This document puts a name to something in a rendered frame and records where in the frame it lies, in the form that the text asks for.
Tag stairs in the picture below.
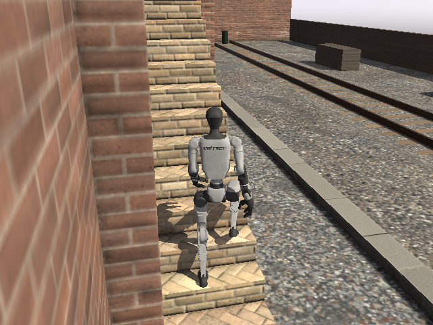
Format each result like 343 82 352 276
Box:
144 0 276 325

